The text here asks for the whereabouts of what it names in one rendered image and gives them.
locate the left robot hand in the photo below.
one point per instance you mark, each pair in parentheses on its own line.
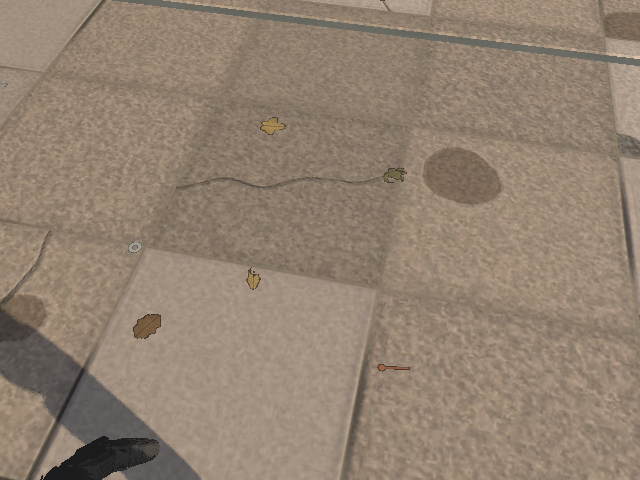
(102,457)

